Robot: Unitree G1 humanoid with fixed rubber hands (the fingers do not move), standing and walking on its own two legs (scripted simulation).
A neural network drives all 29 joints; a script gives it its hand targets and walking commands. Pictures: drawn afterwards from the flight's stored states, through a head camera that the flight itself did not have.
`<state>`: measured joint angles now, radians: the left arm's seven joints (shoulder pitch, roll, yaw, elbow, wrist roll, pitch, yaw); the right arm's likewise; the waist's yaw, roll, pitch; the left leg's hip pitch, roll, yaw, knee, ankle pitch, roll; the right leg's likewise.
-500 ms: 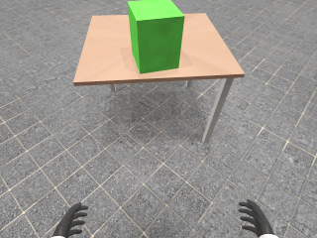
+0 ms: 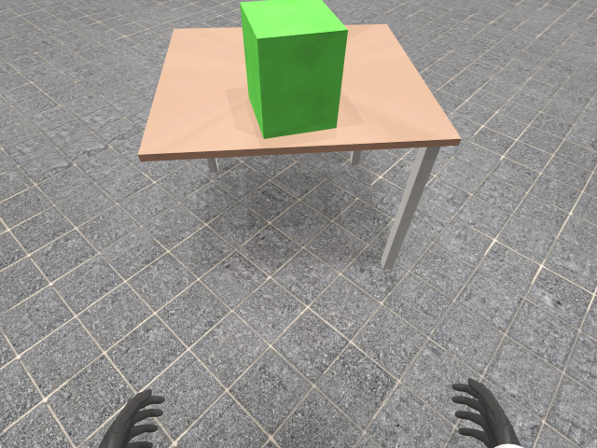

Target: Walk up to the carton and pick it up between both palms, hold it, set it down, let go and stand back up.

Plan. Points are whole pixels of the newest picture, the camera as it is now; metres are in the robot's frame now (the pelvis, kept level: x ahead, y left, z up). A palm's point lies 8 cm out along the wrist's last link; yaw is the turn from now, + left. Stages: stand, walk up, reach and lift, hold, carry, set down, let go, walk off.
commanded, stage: walk up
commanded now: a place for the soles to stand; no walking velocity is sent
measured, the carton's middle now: (290, 68) +0.96 +0.03 +0.03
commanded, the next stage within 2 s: none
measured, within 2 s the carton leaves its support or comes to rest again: neither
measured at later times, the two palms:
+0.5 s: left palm out of the picture +0.13 +0.25 -0.09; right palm (538, 424) +0.17 -0.33 -0.08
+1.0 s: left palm (137, 357) +0.27 +0.26 -0.10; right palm (515, 360) +0.25 -0.32 -0.06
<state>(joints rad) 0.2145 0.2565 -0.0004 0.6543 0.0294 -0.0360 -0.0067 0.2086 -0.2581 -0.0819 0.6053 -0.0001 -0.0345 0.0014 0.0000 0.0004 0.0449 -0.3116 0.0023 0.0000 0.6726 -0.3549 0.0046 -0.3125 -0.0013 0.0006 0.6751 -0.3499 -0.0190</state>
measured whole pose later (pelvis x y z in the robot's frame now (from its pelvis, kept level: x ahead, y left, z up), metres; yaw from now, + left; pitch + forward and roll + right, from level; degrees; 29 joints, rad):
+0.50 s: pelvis +0.09 -0.03 +0.00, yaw +0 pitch -3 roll +1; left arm 0.45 0.34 0.00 0.65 0.02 -0.08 -0.03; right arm 0.36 -0.35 -0.08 0.61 0.00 -0.05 0.01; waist 0.00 -0.01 0.12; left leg -0.44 -0.01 0.00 0.94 -0.34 0.04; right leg -0.15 0.00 -0.01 0.62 -0.41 -0.03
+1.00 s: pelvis +0.17 -0.02 +0.00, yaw +0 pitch -1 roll +0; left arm 0.31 0.37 0.00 0.65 0.03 -0.04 -0.07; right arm 0.38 -0.36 -0.09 0.61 0.00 -0.10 0.01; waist 0.00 -0.05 0.04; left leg -0.35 -0.01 0.00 0.70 -0.34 0.05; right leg -0.55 -0.05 -0.01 0.93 -0.34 -0.02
